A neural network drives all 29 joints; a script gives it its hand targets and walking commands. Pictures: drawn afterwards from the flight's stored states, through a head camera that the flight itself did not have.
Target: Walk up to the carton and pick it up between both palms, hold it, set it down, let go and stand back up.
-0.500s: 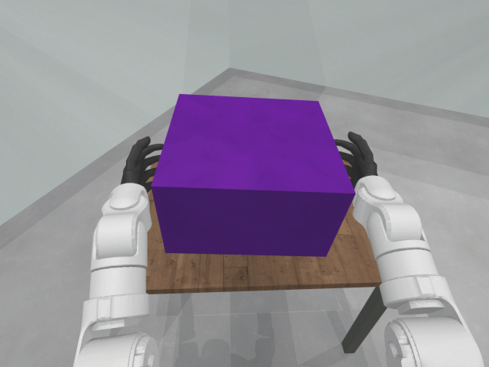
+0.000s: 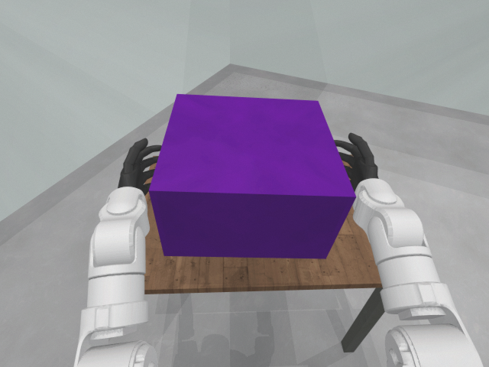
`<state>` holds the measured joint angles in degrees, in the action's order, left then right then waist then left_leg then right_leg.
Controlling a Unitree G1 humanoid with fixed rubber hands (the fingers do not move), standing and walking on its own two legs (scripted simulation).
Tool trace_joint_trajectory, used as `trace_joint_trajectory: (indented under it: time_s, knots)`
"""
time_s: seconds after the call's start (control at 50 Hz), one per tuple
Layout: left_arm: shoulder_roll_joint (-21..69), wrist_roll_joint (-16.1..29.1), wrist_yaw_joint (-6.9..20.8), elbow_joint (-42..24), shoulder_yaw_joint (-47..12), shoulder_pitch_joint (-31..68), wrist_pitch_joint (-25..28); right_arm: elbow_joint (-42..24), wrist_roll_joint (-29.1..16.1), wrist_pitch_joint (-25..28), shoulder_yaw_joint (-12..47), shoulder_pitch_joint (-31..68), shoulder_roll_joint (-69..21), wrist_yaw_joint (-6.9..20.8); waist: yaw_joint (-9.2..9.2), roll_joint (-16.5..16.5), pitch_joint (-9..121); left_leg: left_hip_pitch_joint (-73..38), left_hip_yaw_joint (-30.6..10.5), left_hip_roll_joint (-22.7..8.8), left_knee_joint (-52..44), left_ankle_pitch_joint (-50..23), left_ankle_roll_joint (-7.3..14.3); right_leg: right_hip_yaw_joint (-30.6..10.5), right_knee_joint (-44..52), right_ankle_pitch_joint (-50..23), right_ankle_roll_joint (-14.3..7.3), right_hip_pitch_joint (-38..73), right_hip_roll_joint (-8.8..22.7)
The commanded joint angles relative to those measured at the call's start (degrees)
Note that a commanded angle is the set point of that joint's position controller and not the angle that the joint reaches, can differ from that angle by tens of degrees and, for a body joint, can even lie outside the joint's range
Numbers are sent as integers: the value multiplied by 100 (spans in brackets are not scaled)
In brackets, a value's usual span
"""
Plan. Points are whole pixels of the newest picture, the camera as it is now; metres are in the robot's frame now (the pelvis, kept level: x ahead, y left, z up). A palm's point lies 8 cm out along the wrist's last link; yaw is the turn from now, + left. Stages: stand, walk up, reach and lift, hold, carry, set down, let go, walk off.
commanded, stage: hold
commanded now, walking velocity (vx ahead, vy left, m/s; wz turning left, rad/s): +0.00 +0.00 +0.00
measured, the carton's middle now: (247, 172) +0.41 +0.00 +0.14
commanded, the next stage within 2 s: none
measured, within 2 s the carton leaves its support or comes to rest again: neither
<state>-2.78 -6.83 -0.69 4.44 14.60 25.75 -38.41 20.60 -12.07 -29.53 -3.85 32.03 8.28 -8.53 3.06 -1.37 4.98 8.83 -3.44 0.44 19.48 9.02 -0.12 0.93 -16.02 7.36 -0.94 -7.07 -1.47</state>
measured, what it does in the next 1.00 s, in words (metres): stands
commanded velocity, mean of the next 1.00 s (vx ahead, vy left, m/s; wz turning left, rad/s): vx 0.00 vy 0.00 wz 0.00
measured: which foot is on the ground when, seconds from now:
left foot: down 0.00-1.00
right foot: down 0.00-1.00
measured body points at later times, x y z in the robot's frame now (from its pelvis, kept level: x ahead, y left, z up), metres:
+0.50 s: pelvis +0.00 +0.00 +0.00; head -0.05 +0.01 +0.45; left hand +0.36 +0.18 +0.16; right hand +0.36 -0.18 +0.17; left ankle +0.02 +0.12 -0.75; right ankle +0.02 -0.11 -0.75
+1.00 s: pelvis -0.01 +0.00 +0.00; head -0.05 +0.02 +0.45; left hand +0.36 +0.19 +0.16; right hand +0.37 -0.18 +0.17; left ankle +0.02 +0.12 -0.75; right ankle +0.02 -0.11 -0.75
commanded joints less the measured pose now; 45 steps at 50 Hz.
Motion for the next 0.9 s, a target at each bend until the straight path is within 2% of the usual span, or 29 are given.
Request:
trace_joint_trajectory:
  time_s: [0.0, 0.22, 0.6, 0.88]
  knots:
    - [3068, 1054, 845, -1535, -3400, 4808, 486, -2460, -790, 590, 2573, 4581, -3440, 901, 54, 345, 2919, -709, 163, 224, -141, -1477, -203, 31, -32, -1577, 171, 1091, -142]
    - [3030, 1035, 857, -1544, -3351, 4758, 464, -2550, -810, 566, 2619, 4588, -3443, 907, 6, 288, 2891, -665, 162, 237, -152, -1464, -178, 28, -40, -1605, 179, 1123, -142]
    - [3070, 1036, 867, -1193, -3236, 5044, 527, -2120, -658, 631, 2409, 4806, -3494, 947, 27, 301, 2822, -517, 192, 225, -243, -1061, -153, 29, 6, -1168, 171, 1013, -100]
    - [3114, 1027, 850, -1174, -3237, 5087, 571, -2036, -660, 703, 2395, 4838, -3533, 957, 24, 324, 2888, -546, 189, 232, -230, -1089, -159, 27, -3, -1201, 163, 1040, -105]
